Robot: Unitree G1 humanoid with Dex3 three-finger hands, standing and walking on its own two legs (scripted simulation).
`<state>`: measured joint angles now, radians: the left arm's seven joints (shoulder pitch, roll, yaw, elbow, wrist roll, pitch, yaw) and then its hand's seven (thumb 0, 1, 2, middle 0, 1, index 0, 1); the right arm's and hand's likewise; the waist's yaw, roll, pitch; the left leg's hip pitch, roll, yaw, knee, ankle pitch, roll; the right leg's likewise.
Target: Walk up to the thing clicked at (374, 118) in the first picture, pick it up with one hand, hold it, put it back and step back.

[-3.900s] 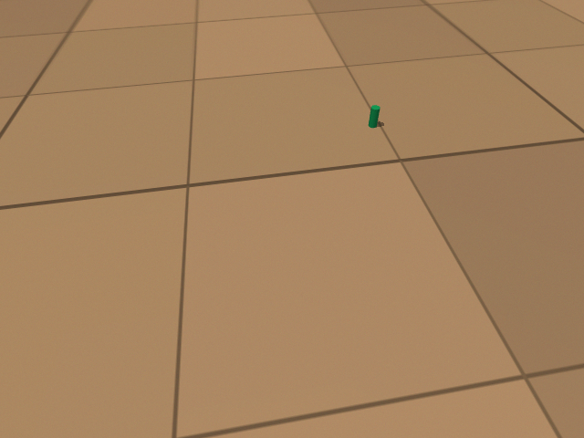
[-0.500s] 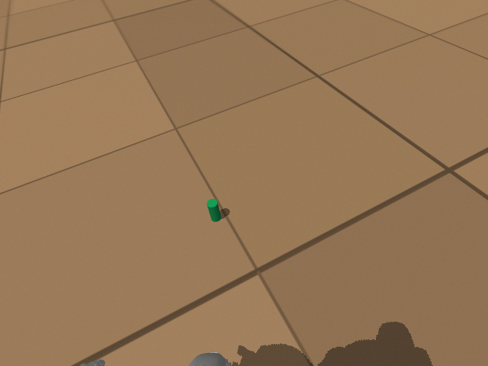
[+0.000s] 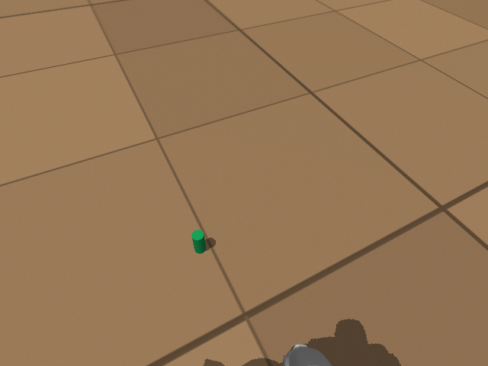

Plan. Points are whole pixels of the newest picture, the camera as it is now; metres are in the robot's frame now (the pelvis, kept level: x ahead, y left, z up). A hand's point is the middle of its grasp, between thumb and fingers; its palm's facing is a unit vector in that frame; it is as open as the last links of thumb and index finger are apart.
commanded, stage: walk up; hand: left
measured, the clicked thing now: (199, 242) +0.71 +0.19 -0.71
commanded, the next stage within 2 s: none
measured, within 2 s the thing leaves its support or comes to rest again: neither
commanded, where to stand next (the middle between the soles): +0.36 +0.00 m, yaw -1 degrees
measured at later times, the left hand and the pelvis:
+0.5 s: hand (106, 335) +0.20 +0.26 -0.13, palm faces +0.00 -0.91 -0.42, open 7.4 cm; pelvis +0.17 -0.02 +0.00, yaw +1 degrees
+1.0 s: hand (128, 270) +0.34 +0.27 -0.16, palm faces -0.05 -0.92 -0.40, open 7.4 cm; pelvis +0.27 +0.00 -0.02, yaw -1 degrees
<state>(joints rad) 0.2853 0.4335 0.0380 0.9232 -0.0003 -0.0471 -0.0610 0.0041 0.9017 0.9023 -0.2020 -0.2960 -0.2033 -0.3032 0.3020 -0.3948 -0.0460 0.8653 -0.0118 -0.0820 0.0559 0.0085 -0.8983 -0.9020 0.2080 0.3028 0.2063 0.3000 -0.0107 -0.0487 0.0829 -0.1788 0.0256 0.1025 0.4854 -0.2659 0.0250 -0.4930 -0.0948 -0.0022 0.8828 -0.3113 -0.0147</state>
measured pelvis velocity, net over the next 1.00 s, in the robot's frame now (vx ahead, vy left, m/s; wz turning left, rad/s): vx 0.27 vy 0.00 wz -0.02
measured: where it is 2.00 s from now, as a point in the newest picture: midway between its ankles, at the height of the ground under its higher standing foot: (241, 347)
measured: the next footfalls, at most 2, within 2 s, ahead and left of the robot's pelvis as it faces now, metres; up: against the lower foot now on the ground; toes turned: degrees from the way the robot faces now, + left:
right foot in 0.16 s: +0.21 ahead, -0.15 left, +0.00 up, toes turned -4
left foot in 0.58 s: +0.33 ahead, +0.13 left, +0.00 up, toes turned +2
